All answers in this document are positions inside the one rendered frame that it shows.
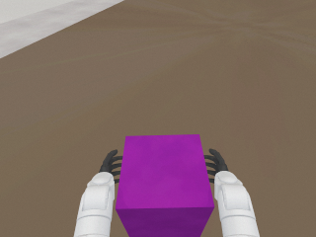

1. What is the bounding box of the right robot hand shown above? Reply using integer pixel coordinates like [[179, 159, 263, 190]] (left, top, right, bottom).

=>
[[203, 148, 229, 184]]

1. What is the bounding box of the left robot forearm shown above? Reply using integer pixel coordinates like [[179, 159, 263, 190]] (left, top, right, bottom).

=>
[[73, 172, 115, 237]]

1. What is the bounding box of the left robot hand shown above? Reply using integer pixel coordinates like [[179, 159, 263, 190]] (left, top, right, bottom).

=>
[[99, 150, 123, 184]]

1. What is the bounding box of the carton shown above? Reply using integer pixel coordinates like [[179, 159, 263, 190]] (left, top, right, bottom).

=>
[[116, 134, 215, 237]]

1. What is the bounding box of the right robot forearm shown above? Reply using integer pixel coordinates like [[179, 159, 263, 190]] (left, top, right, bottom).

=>
[[214, 171, 260, 237]]

